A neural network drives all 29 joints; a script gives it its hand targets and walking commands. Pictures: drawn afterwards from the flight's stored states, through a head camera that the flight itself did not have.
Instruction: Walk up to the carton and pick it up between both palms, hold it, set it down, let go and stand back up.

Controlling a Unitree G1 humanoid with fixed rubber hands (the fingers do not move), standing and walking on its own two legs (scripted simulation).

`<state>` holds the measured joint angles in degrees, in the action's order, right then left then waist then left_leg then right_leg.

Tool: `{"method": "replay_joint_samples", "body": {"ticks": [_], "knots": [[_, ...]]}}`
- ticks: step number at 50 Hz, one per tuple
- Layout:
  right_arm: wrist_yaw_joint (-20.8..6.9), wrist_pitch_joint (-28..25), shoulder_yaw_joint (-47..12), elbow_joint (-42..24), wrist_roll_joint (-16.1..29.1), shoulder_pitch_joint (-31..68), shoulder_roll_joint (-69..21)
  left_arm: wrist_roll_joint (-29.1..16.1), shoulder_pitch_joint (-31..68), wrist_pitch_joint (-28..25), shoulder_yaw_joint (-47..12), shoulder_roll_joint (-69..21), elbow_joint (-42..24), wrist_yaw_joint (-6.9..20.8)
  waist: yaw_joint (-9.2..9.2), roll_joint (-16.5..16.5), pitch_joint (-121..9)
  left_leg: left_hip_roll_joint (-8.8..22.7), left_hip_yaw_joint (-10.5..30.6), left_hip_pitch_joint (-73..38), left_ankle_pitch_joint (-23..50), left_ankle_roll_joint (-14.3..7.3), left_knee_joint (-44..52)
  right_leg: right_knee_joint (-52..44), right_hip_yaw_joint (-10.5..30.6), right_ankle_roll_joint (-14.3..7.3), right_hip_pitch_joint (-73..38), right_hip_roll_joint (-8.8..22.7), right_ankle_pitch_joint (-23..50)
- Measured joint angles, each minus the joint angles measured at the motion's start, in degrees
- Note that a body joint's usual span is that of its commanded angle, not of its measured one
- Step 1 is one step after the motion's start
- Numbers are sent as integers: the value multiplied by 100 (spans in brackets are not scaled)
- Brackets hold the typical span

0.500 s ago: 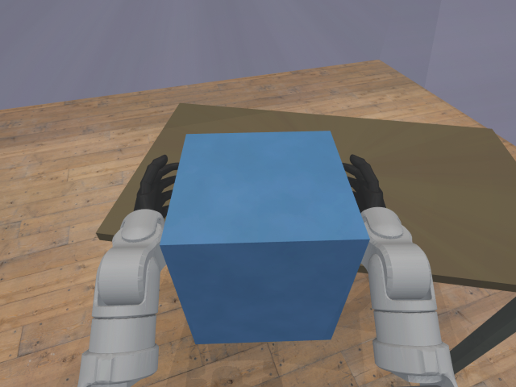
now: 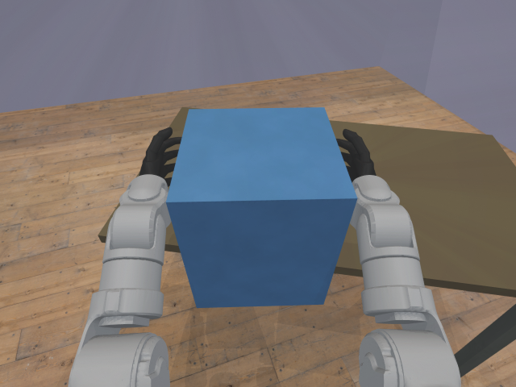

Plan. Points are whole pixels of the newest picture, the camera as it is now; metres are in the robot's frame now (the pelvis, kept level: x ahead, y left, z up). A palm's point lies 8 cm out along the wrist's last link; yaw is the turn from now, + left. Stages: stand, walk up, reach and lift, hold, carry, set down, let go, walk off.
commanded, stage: hold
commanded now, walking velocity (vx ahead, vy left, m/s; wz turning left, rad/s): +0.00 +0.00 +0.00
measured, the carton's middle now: (258, 210) +0.39 +0.00 +0.11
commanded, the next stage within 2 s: none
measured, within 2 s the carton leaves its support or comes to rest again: neither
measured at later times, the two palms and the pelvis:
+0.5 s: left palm (159, 207) +0.33 +0.14 +0.17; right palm (381, 207) +0.34 -0.16 +0.17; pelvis -0.01 -0.01 +0.00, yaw +0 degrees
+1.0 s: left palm (162, 179) +0.40 +0.15 +0.17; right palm (362, 180) +0.40 -0.15 +0.17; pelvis +0.01 +0.00 +0.00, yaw +0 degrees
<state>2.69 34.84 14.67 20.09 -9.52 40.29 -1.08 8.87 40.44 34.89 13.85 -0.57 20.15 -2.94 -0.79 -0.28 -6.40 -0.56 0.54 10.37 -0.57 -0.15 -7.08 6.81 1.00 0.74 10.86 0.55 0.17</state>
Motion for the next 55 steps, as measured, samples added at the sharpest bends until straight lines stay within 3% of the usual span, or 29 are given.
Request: {"method": "replay_joint_samples", "body": {"ticks": [6, 11, 20, 23, 28, 34, 42, 45, 49, 55], "knots": [[257, 262, -503, -912, 397, -622, 156, -412, -560, 214, -491, 62, -815, -300, 32, 7, 177, 4, 15, -341, 54, 8, 290, -377, -10, 0, -387, -1, 96], [281, 627, -696, -1471, 548, -1032, 177, -501, -1096, 585, -656, -29, -1507, -438, 71, -4, 369, 20, 12, -636, 65, 23, 428, -528, -4, -16, -684, -16, 119], [266, 1125, -789, -2723, 595, -1577, 54, -525, -1644, 1106, -695, -243, -2792, -440, 75, 57, 494, 57, 22, -782, 89, 57, 384, -402, -14, -47, -793, -55, 96], [101, 1182, -651, -2360, 366, -1344, -11, -286, -1427, 1177, -554, -281, -2456, -273, 65, 61, 487, 72, 21, -808, 82, 65, 304, -302, -16, -60, -809, -71, 82], [-82, 986, -276, -1233, 37, -678, -105, -25, -726, 933, -139, -237, -1245, 59, 83, 1, 388, 79, 16, -462, -8, 59, -45, 56, -33, -62, -457, -79, 7], [-31, 370, 21, -420, 12, 146, -15, 38, 64, 289, 106, -64, -423, 79, 3, -38, 70, 57, -45, 148, 27, 52, -221, 305, 41, -49, 219, -67, 30], [-189, -20, 399, 691, -386, 481, -52, 295, 461, -61, 429, -42, 744, 182, 22, -61, -107, 15, 4, 245, -25, 24, -232, 322, -4, -42, 298, -30, -58], [-96, -107, 291, 507, -233, 256, -70, 201, 254, -158, 281, -43, 587, 127, 38, -63, -81, 6, 6, 252, -55, 10, -185, 270, -4, -33, 303, -20, -86], [167, -142, -189, -291, 241, -208, 60, -209, -172, -192, -218, 49, -184, -146, 27, -38, -3, 3, -9, 137, -28, 1, 15, 5, 19, -10, 161, -15, -24], [359, 431, -682, -1430, 565, -810, 232, -598, -801, 357, -745, 158, -1320, -447, 111, -1, 253, -6, 40, -451, -17, 6, 333, -464, -21, -2, -516, -1, 49]]}}
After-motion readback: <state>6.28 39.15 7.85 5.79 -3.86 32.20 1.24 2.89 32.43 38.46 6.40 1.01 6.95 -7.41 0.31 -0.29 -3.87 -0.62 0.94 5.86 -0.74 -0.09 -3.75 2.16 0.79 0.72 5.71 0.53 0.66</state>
